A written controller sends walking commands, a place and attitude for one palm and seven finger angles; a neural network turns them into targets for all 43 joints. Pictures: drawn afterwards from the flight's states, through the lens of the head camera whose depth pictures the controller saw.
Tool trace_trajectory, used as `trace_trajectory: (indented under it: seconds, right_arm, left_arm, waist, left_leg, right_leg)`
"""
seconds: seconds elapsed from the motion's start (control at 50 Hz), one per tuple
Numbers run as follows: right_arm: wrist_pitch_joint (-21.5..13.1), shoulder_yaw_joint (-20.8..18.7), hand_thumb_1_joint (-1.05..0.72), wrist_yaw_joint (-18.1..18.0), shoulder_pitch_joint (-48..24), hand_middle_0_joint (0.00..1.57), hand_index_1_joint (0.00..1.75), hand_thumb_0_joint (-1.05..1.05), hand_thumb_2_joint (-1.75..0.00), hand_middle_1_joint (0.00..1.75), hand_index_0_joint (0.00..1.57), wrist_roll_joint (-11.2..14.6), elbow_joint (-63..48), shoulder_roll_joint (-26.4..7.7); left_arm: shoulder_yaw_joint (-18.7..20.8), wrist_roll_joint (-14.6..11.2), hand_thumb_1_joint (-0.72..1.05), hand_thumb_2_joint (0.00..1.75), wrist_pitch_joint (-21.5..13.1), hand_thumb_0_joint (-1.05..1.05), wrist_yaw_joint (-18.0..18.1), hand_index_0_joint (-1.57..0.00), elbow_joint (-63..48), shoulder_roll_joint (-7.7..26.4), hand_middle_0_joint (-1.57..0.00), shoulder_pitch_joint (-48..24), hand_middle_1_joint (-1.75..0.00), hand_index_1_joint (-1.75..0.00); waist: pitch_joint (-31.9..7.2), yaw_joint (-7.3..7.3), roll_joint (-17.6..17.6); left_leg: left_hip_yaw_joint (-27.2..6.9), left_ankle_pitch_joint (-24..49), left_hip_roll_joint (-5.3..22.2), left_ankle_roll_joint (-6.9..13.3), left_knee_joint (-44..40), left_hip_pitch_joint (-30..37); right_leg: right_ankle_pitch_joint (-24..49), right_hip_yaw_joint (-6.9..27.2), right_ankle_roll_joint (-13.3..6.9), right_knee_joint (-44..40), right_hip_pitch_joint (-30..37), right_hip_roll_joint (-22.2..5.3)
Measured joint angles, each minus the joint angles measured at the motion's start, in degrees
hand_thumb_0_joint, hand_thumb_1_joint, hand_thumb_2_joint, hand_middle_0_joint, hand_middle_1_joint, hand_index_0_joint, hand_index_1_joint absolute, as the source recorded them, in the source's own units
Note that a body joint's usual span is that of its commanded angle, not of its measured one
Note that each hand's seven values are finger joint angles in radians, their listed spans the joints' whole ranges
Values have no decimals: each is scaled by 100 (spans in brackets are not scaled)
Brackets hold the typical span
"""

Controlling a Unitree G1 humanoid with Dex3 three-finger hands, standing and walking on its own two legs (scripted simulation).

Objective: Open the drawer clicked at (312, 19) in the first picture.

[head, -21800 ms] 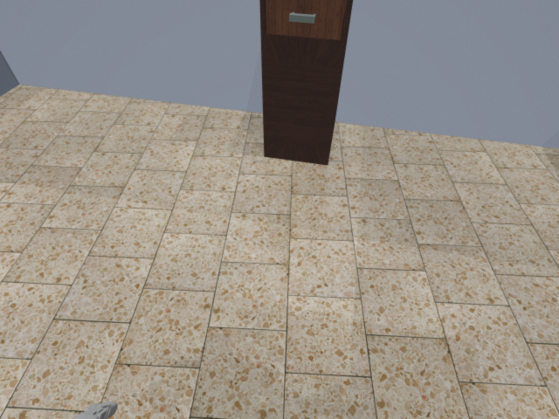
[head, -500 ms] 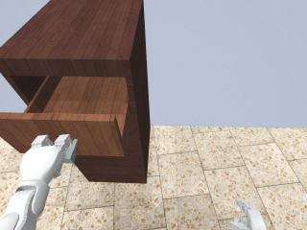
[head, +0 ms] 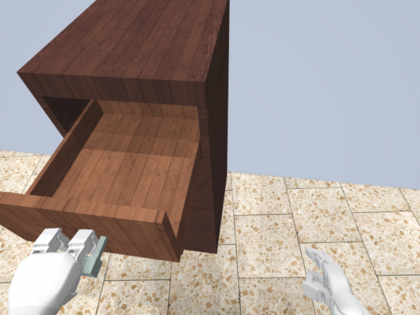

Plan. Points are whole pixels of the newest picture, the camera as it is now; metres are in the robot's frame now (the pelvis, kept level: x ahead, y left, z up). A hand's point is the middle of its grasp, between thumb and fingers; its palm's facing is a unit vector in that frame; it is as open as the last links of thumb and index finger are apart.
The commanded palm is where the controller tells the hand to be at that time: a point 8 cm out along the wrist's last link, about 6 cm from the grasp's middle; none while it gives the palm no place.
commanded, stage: pull the drawer open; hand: left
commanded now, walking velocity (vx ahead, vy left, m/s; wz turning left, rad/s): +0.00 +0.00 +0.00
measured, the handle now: (72, 250) +0.20 +0.27 +0.05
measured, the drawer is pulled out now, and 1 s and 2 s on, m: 0.25 0.29 0.28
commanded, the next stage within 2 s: open the thumb to release the handle in 0.62 s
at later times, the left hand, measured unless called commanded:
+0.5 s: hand (56, 310) +0.12 +0.26 +0.03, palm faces -0.05 -0.07 -1.00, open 5.9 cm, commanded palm +0.07 +0.28 +0.09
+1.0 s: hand (57, 307) +0.12 +0.26 +0.03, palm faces +0.03 -0.03 -1.00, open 7.4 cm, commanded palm +0.10 +0.28 +0.09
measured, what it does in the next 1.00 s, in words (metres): stands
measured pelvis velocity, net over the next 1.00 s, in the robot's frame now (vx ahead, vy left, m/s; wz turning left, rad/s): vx -0.04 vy -0.02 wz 0.03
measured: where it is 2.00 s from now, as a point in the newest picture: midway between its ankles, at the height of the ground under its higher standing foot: outside the picture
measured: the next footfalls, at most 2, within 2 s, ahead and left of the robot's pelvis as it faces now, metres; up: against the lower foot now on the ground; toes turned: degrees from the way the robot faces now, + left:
none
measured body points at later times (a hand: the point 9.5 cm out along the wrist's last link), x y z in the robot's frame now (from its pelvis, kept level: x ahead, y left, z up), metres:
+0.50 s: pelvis -0.01 +0.00 -0.01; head +0.03 -0.02 +0.44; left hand +0.11 +0.26 +0.09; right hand +0.20 -0.23 -0.10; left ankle -0.05 +0.06 -0.70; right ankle -0.02 -0.09 -0.70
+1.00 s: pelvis -0.04 -0.02 -0.01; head -0.01 -0.04 +0.44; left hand +0.11 +0.26 +0.09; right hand +0.18 -0.23 -0.11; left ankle -0.05 +0.06 -0.70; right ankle -0.02 -0.09 -0.70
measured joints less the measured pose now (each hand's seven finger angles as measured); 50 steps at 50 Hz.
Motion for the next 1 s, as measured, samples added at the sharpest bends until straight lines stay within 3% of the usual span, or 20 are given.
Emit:
trace_trajectory:
  seconds: [0.28,0.5,0.74,0.84,1.0]
  right_arm:
    - [159,11,-91,47,64,21,30,1,-90,30,20,20,-150,-171]
    - [261,-85,-91,53,127,20,30,1,-90,30,20,22,-150,-190]
    - [231,-58,-91,-10,207,21,30,1,-90,30,20,32,-130,-111]
    - [112,-108,-91,-153,248,21,30,1,-90,30,20,-14,-5,-161]
    - [79,-48,-91,-272,223,21,30,1,-90,30,20,32,143,-44]
  left_arm:
    - [162,-122,67,72,-83,5,236,-42,-430,134,-30,836,-132,-134]
    - [248,-156,66,74,-120,3,402,-42,-462,225,-32,1019,-133,-134]
    - [258,-154,66,76,-85,2,367,-42,-233,264,-34,726,-133,-134]
    - [238,-41,63,78,-345,1,407,-42,126,315,-40,24,-134,-134]
    - [162,-91,39,68,-215,0,185,-44,458,266,-42,-453,-130,-131]
  waist:
    - [-22,-7,-72]
    - [-47,-85,-56]
    - [-56,-162,-32]
    - [101,-38,-44]
    - [154,-5,-22]
  left_leg:
    - [36,-40,66,-29,104,-103]
    - [44,-72,82,-8,301,-291]
    - [15,-45,69,-30,427,-341]
    - [-122,-13,-14,-47,574,-425]
    - [-178,94,-16,-111,479,-286]
  right_leg:
    - [9,34,-2,32,-90,68]
    - [5,13,-13,231,-286,83]
    - [13,-41,-48,374,-336,63]
    - [-27,-201,-81,525,-378,-27]
    - [57,-254,-139,453,-240,-37]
